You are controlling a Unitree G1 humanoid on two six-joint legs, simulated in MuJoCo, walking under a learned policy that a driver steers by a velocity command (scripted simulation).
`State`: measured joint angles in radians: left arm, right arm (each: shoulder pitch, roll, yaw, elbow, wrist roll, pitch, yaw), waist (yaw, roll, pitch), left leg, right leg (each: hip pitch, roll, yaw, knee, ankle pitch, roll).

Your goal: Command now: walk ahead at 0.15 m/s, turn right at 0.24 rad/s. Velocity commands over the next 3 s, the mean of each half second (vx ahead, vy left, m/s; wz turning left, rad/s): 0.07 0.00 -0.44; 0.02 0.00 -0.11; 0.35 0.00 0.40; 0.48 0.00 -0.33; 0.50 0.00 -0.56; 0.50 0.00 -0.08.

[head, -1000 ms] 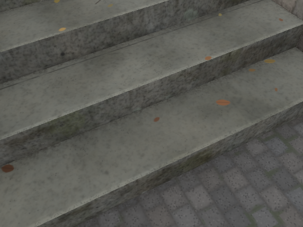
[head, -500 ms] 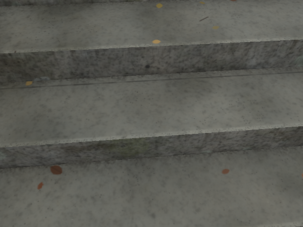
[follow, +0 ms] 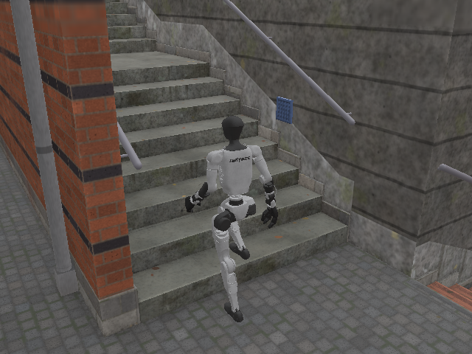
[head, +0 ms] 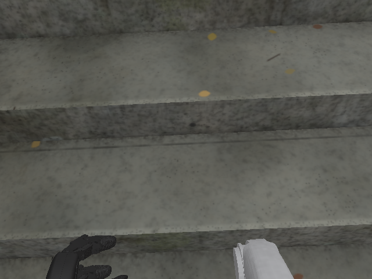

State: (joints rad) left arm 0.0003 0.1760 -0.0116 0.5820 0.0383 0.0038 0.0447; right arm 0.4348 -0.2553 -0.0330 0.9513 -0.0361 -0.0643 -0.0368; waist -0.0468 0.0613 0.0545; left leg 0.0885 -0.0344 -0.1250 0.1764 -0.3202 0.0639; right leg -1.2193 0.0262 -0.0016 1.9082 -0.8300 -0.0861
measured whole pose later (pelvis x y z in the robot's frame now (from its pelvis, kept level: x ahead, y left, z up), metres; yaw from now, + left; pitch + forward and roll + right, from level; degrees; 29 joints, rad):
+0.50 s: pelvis +0.17 -0.09 +0.14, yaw -16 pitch +3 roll +3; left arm 0.30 0.26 -0.01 0.69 0.08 -0.05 -0.03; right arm 0.11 -0.22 0.03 0.58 -0.01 -0.06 -0.03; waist 0.03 0.00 0.00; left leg -1.04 -0.07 -0.16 1.88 -0.11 -0.08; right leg -0.45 0.18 0.12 0.64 -0.21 -0.13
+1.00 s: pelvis +0.30 -0.05 +0.16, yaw -17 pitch +5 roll +3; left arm 0.41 0.19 -0.04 0.75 0.05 -0.08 -0.02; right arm 0.13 -0.22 0.01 0.69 -0.05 -0.05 -0.01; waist 0.10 -0.02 -0.08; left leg -1.07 -0.05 -0.06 2.10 -0.48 -0.07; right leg -0.23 0.06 0.20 0.51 -0.36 -0.09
